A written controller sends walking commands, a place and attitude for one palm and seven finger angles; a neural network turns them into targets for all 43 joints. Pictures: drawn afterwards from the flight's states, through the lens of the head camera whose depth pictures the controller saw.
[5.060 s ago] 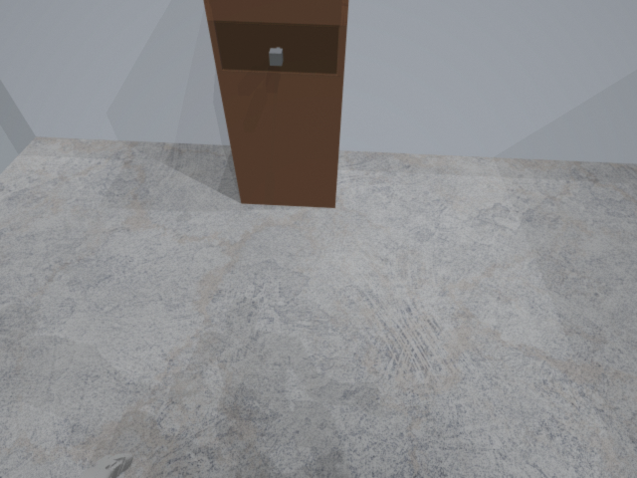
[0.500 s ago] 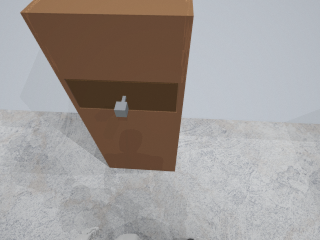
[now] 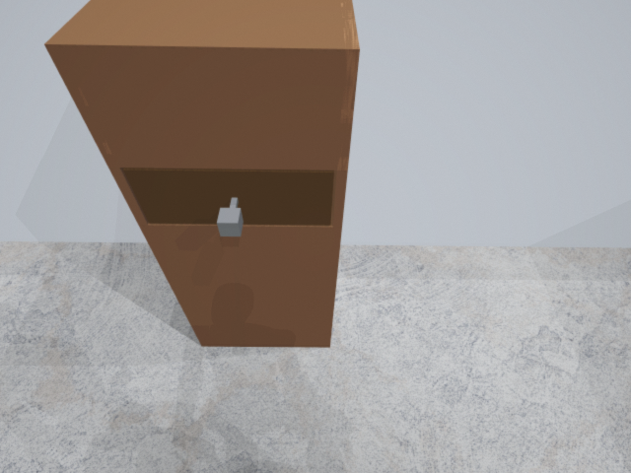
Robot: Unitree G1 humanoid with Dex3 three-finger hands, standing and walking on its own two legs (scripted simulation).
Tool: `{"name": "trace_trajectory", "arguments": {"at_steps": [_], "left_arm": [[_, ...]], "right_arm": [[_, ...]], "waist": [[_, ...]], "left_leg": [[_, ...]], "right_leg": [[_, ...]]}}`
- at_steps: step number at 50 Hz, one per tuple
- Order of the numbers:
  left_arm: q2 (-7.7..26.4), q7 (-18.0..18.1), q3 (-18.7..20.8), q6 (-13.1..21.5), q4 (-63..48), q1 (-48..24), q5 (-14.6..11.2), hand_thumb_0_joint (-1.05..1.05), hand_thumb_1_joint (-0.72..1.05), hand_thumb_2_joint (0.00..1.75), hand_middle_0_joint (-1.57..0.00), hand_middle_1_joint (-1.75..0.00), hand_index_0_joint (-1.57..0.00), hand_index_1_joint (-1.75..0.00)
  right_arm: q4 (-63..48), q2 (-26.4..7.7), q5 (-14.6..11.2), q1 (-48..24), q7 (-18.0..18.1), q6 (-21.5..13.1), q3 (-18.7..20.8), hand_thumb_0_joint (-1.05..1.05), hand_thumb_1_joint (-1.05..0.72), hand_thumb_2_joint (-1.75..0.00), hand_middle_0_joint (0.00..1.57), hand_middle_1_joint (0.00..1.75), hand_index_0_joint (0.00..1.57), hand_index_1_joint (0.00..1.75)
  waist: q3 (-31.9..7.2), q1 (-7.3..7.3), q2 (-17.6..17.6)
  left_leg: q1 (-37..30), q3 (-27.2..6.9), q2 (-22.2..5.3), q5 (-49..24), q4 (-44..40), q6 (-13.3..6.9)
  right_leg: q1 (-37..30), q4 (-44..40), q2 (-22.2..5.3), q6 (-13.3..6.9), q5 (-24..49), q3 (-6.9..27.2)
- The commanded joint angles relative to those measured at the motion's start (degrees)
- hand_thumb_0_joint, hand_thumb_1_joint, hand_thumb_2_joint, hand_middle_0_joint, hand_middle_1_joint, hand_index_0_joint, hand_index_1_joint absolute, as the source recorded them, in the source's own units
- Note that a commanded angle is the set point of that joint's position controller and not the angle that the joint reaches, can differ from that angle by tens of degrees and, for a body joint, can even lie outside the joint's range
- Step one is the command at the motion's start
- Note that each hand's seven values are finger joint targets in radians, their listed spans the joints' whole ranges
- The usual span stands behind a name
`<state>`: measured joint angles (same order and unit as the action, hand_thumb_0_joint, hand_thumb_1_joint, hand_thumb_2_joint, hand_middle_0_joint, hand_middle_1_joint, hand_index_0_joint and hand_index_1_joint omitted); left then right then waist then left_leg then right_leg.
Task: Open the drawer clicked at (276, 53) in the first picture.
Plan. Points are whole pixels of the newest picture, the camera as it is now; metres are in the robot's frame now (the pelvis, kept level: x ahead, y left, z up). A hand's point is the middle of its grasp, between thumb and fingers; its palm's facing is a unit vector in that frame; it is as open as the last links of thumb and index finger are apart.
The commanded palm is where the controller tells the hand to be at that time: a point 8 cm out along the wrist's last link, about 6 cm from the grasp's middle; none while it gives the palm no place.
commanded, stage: come to a stop and stand still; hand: left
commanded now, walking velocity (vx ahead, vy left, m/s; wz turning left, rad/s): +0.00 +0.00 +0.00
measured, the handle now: (232, 214) +0.57 +0.18 -0.07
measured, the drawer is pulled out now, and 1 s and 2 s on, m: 0.00 0.00 0.00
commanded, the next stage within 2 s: look again from close up in 1.26 s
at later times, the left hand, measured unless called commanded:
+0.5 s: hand out of the picture -0.01 +0.10 -0.17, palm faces +0.09 -0.98 -0.18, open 7.3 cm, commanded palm none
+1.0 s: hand out of the picture +0.01 +0.14 -0.18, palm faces +0.06 -0.98 -0.19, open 7.4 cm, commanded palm none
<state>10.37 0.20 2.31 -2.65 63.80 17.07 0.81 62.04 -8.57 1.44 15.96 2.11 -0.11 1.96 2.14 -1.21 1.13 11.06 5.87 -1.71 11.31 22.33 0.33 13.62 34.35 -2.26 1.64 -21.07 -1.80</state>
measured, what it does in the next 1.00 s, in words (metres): steps on the spot: right foot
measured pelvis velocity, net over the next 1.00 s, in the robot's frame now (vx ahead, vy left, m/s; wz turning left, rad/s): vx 0.02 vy -0.02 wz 0.01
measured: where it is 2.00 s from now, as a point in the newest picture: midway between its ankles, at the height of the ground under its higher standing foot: outside the picture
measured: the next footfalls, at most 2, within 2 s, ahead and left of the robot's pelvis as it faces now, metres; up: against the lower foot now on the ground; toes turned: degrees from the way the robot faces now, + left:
right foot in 0.02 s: +0.02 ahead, -0.11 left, +0.00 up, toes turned -3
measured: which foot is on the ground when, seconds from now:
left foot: down 0.00-1.00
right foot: up 0.00-0.00, down 0.02-1.00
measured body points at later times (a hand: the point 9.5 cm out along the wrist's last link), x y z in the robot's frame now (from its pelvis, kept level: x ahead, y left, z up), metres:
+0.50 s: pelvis +0.01 -0.06 +0.00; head +0.02 -0.07 +0.45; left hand -0.02 +0.15 -0.16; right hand -0.01 -0.27 -0.17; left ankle +0.00 +0.12 -0.74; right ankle -0.02 -0.11 -0.74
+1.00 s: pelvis +0.02 -0.02 +0.00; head +0.04 -0.03 +0.45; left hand +0.01 +0.19 -0.16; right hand +0.02 -0.24 -0.16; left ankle +0.00 +0.13 -0.74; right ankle -0.02 -0.11 -0.74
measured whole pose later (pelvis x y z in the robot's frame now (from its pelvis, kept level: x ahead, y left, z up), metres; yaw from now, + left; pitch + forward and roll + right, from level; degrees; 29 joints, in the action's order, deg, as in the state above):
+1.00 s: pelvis +0.02 -0.02 +0.00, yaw +0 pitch -1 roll +0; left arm 7.7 2.1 0.5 0.5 65.0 16.6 0.3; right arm 66.3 -7.7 0.6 15.4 2.5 -0.1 0.1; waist 2.2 0.1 -0.2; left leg 7.5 4.0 -4.4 13.8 22.5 3.1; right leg 5.1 22.7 0.8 -2.1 -16.8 -3.8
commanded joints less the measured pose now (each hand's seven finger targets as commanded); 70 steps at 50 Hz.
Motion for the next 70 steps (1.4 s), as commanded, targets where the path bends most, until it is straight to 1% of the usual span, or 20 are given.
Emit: {"name": "trace_trajectory", "arguments": {"at_steps": [1, 2, 3, 4, 5, 8, 9, 12, 14, 17, 26, 34, 37, 47, 52, 60, 67, 68, 69, 70], "left_arm": [[4.0, 1.1, 0.3, 2.7, -0.9, 4.5, 0.1, 0.00, 0.90, 0.90, -0.20, -0.30, -0.20, -0.30], [6.0, 1.4, 0.1, 3.1, -0.7, 3.6, -0.1, 0.00, 0.90, 0.90, -0.20, -0.30, -0.20, -0.30], [6.7, 1.4, -0.1, 3.3, -0.8, 2.3, -0.2, 0.00, 0.90, 0.90, -0.20, -0.30, -0.20, -0.30], [6.0, 1.5, 0.0, 3.7, -0.8, 1.6, -0.3, 0.00, 0.90, 0.90, -0.20, -0.30, -0.20, -0.30], [4.6, 1.7, -0.3, 3.8, -0.6, 1.1, -0.3, 0.00, 0.90, 0.90, -0.20, -0.30, -0.20, -0.30], [2.8, 2.0, -0.9, 3.7, -0.3, 0.7, -0.7, 0.00, 0.90, 0.90, -0.20, -0.30, -0.20, -0.30], [2.5, 2.0, -1.0, 3.7, -0.2, 1.2, -0.8, 0.00, 0.90, 0.90, -0.20, -0.30, -0.20, -0.30], [3.0, 2.1, -0.8, 3.3, 0.0, 2.0, -0.8, 0.00, 0.90, 0.90, -0.20, -0.30, -0.20, -0.30], [3.2, 2.1, -0.7, 3.4, 0.1, 2.2, -0.8, 0.00, 0.90, 0.90, -0.20, -0.30, -0.20, -0.30], [3.2, 2.2, -0.6, 3.4, 0.1, 2.8, -0.7, 0.00, 0.90, 0.90, -0.20, -0.30, -0.20, -0.30], [2.3, 2.5, -0.5, 3.7, 0.6, 4.7, -0.6, 0.00, 0.90, 0.90, -0.20, -0.30, -0.20, -0.30], [1.7, 2.5, -0.6, 3.6, 0.9, 5.2, -0.5, 0.00, 0.90, 0.90, -0.20, -0.30, -0.20, -0.30], [1.8, 2.5, -0.7, 3.5, 1.0, 5.0, -0.4, 0.00, 0.90, 0.90, -0.20, -0.30, -0.20, -0.30], [2.5, 2.3, -0.8, 3.5, 0.2, 4.1, -0.5, 0.00, 0.90, 0.90, -0.20, -0.30, -0.20, -0.30], [3.0, 2.3, -0.9, 3.5, -0.1, 3.8, -0.4, 0.00, 0.90, 0.90, -0.20, -0.30, -0.20, -0.30], [2.9, 2.3, -1.0, 3.4, -0.2, 3.4, -0.5, 0.00, 0.90, 0.90, -0.20, -0.30, -0.20, -0.30], [3.3, 2.3, -1.0, 3.5, -0.2, 3.7, -0.4, 0.00, 0.90, 0.90, -0.20, -0.30, -0.20, -0.30], [4.4, 4.5, -1.5, 5.6, 0.8, 7.7, 0.7, 0.00, 0.90, 0.90, -0.20, -0.30, -0.20, -0.30], [7.1, 4.1, -0.8, 6.1, -2.0, 4.9, 0.3, 0.00, 0.90, 0.90, -0.20, -0.30, -0.20, -0.30], [6.3, 3.5, -1.3, 6.1, -2.8, 2.7, 0.2, 0.00, 0.90, 0.90, -0.20, -0.30, -0.20, -0.30]], "right_arm": [[-0.2, -6.1, -1.1, 3.1, 0.2, -0.6, 1.3, 0.00, -0.90, -0.90, 0.20, 0.30, 0.20, 0.30], [-0.4, -3.5, -1.4, 2.2, -0.1, -0.4, 0.4, 0.00, -0.90, -0.90, 0.20, 0.30, 0.20, 0.30], [-0.3, -2.4, -1.0, 1.6, -0.4, -0.3, -0.1, 0.00, -0.90, -0.90, 0.20, 0.30, 0.20, 0.30], [0.2, -2.2, -0.5, 1.5, -0.3, 0.2, -0.3, 0.00, -0.90, -0.90, 0.20, 0.30, 0.20, 0.30], [1.0, -2.7, -0.3, 1.9, -0.3, 0.3, -0.3, 0.00, -0.90, -0.90, 0.20, 0.30, 0.20, 0.30], [3.5, -2.0, -0.4, 5.4, 0.0, 0.2, -0.7, 0.00, -0.90, -0.90, 0.20, 0.30, 0.20, 0.30], [4.0, -2.2, -0.5, 5.5, 0.1, 0.2, -0.8, 0.00, -0.90, -0.90, 0.20, 0.30, 0.20, 0.30], [4.4, -2.3, -0.6, 4.7, 0.2, 0.6, -0.8, 0.00, -0.90, -0.90, 0.20, 0.30, 0.20, 0.30], [4.4, -2.2, -0.5, 5.1, 0.4, 0.6, -1.0, 0.00, -0.90, -0.90, 0.20, 0.30, 0.20, 0.30], [4.3, -2.3, -0.6, 5.0, 0.5, 0.8, -0.8, 0.00, -0.90, -0.90, 0.20, 0.30, 0.20, 0.30], [3.7, -2.5, -0.8, 4.3, 1.0, 0.4, -0.8, 0.00, -0.90, -0.90, 0.20, 0.30, 0.20, 0.30], [3.5, -2.7, -0.8, 3.5, 1.1, 0.1, -0.9, 0.00, -0.90, -0.90, 0.20, 0.30, 0.20, 0.30], [3.5, -2.7, -0.8, 3.3, 1.1, 0.0, -0.9, 0.00, -0.90, -0.90, 0.20, 0.30, 0.20, 0.30], [3.2, -3.9, -0.9, 3.1, 0.9, -0.5, -1.1, 0.00, -0.90, -0.90, 0.20, 0.30, 0.20, 0.30], [3.2, -4.3, -0.8, 3.5, 0.7, -0.7, -1.1, 0.00, -0.90, -0.90, 0.20, 0.30, 0.20, 0.30], [3.5, -4.4, -0.8, 3.6, 0.6, -0.9, -1.2, 0.00, -0.90, -0.90, 0.20, 0.30, 0.20, 0.30], [3.4, -4.6, -0.9, 3.6, 0.5, -1.0, -1.1, 0.00, -0.90, -0.90, 0.20, 0.30, 0.20, 0.30], [-1.4, -6.4, -1.2, -2.7, -0.5, -1.9, -1.0, 0.00, -0.90, -0.90, 0.20, 0.30, 0.20, 0.30], [-3.2, -2.8, -0.9, 1.0, -0.9, -1.2, -1.1, 0.00, -0.90, -0.90, 0.20, 0.30, 0.20, 0.30], [-2.5, -2.9, -0.8, 2.5, -0.8, -1.2, -0.8, 0.00, -0.90, -0.90, 0.20, 0.30, 0.20, 0.30]], "waist": [[-4.0, 1.20, -0.4], [-2.2, 0.78, 5.9], [-0.3, 0.45, 6.1], [1.1, 0.61, 10.9], [2.5, 0.48, 11.1], [3.2, -0.30, 4.3], [3.4, 0.05, 2.9], [5.4, 0.63, 0.2], [4.8, 0.62, -0.7], [4.2, 0.74, 0.6], [1.1, 0.91, 0.9], [2.4, 1.10, -1.3], [3.1, 1.17, -0.3], [2.0, 1.39, -1.0], [0.9, 1.40, -0.9], [2.6, 1.57, -1.4], [1.9, 1.43, -0.8], [4.1, 3.50, 0.8], [0.1, -0.25, 1.2], [-0.5, -0.81, -1.9]], "left_leg": [[3.2, -5.7, -7.0, -4.7, 2.5, -1.8], [5.6, -2.9, -3.7, 3.4, 3.2, 0.0], [3.8, -2.3, -2.5, 6.5, 3.3, 0.5], [2.8, -2.4, -2.7, 5.6, 4.5, 0.6], [2.1, -2.7, -3.3, 4.5, 5.0, 0.7], [-0.6, -3.8, -4.1, -3.3, 1.3, 0.5], [-1.0, -4.1, -4.5, -4.7, 0.6, 0.5], [-1.3, -3.7, -4.6, -3.3, 0.7, 0.9], [-1.2, -3.5, -4.6, -3.7, 0.9, 1.0], [-1.4, -3.2, -4.5, -2.9, 1.2, 1.1], [-3.0, -3.1, -4.7, -5.7, 1.1, 1.0], [-4.3, -3.3, -5.5, -8.1, 0.2, 0.8], [-4.3, -3.5, -5.8, -8.3, -0.4, 0.7], [-4.6, -4.3, -5.9, -10.3, -1.6, -0.1], [-5.3, -4.3, -6.0, -12.6, -1.8, -0.3], [-4.6, -4.7, -5.7, -11.6, -2.8, -0.6], [-5.5, -4.9, -5.7, -12.5, -2.9, -0.8], [2.3, -1.8, -5.2, -12.4, 12.8, 0.6], [3.7, -3.8, -2.9, 5.6, 10.6, -0.4], [2.5, -3.3, -2.5, 4.9, 6.9, -0.6]], "right_leg": [[-10.4, -17.2, -4.8, -1.6, 14.9, 5.0], [-9.2, -19.0, -9.7, -3.7, 16.9, 9.0], [-4.0, -20.0, -12.0, -5.4, 13.8, 9.4], [-1.5, -20.9, -10.4, -6.3, 13.9, 9.8], [-0.6, -20.9, -9.6, -6.7, 15.9, 8.8], [-1.0, -18.0, -6.6, -5.4, 18.0, 5.3], [-1.1, -17.8, -5.7, -4.8, 17.7, 4.7], [0.1, -19.8, -4.9, -4.1, 12.5, 5.1], [-0.8, -19.9, -5.0, -3.9, 14.0, 5.5], [-2.1, -20.1, -4.9, -3.1, 16.3, 5.4], [-5.4, -17.4, -4.7, -2.3, 28.6, 4.5], [-4.0, -16.8, -4.0, -3.2, 26.1, 3.3], [-3.8, -16.6, -3.8, -3.3, 24.7, 3.0], [-5.0, -16.0, -3.6, -3.3, 22.2, 2.8], [-5.8, -15.4, -3.8, -3.2, 23.6, 2.5], [-5.1, -15.9, -3.8, -2.9, 20.3, 2.4], [-5.1, -16.0, -3.9, -2.8, 20.7, 2.6], [-2.4, -14.6, -8.2, -0.8, 48.1, 7.6], [-6.0, -12.1, -9.9, -3.8, 46.8, 7.7], [-5.5, -10.7, -8.9, -4.8, 42.0, 6.4]]}}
